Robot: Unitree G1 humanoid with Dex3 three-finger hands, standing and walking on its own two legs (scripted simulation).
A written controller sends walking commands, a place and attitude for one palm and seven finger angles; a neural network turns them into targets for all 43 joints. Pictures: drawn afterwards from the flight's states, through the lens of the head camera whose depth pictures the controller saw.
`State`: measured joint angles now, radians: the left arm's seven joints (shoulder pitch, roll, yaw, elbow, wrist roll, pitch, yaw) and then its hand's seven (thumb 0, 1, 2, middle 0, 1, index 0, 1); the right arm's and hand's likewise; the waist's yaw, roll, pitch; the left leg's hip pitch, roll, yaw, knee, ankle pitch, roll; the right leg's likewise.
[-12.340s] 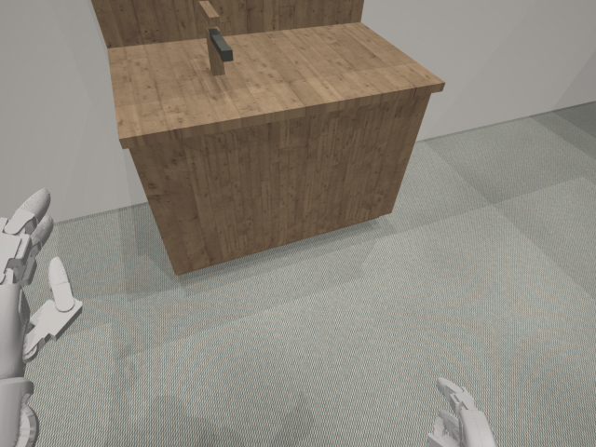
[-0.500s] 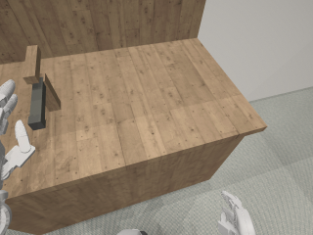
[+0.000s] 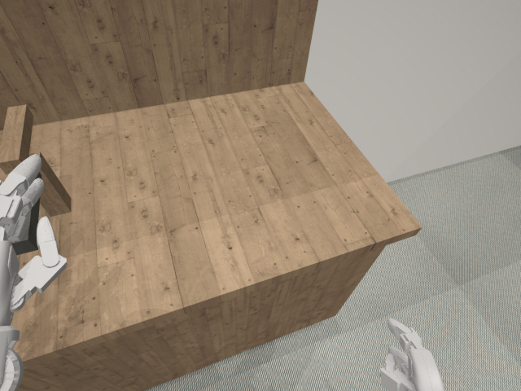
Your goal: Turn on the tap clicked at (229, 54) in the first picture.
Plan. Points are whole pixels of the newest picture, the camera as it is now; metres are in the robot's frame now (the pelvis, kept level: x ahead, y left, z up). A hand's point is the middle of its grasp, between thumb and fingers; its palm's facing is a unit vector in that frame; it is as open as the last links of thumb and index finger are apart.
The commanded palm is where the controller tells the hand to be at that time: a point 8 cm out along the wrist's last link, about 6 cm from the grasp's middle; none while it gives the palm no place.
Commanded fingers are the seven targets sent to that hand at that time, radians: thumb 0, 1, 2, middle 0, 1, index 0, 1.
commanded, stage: come to a stop and stand still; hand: left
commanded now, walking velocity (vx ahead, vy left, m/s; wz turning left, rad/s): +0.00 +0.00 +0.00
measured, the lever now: (22, 240) +0.28 +0.36 +0.07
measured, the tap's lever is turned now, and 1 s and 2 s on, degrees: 0 0 0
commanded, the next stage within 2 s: look again from close up in 0.28 s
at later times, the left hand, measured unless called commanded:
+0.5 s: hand (27, 223) +0.25 +0.28 +0.18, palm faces +0.46 -0.79 -0.41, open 7.4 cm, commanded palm +0.16 +0.27 +0.17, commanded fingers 0.00 0.90 0.90 -0.20 -0.30 -0.20 -0.30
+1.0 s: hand (30, 265) +0.21 +0.27 +0.16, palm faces +0.37 -0.86 -0.34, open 7.4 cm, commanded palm +0.15 +0.30 +0.17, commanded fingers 0.00 0.90 0.90 -0.20 -0.30 -0.20 -0.30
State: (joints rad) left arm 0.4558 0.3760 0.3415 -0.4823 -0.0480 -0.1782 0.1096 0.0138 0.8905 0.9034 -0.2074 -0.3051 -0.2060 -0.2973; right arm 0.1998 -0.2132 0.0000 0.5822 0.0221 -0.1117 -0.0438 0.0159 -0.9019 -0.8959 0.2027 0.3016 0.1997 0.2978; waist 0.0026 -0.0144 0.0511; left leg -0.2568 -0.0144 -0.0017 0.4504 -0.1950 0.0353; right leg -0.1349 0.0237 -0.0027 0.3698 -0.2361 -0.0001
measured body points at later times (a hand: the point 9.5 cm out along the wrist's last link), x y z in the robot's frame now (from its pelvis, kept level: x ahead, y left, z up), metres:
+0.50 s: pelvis +0.00 -0.01 +0.00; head +0.03 +0.01 +0.45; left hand +0.22 +0.32 +0.20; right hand +0.19 -0.22 -0.08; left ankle +0.03 +0.09 -0.74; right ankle -0.03 -0.12 -0.74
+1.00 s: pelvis -0.01 +0.02 +0.00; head +0.01 +0.05 +0.45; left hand +0.19 +0.31 +0.18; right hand +0.18 -0.19 -0.07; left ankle +0.03 +0.09 -0.74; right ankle -0.03 -0.12 -0.74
